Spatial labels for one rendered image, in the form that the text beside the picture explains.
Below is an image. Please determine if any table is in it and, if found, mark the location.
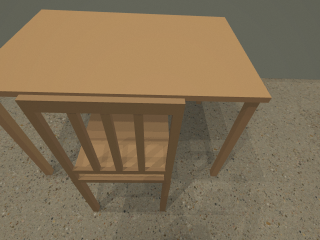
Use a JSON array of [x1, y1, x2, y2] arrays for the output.
[[0, 9, 272, 177]]

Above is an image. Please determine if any chair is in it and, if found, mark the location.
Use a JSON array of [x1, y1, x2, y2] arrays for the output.
[[15, 94, 186, 212]]

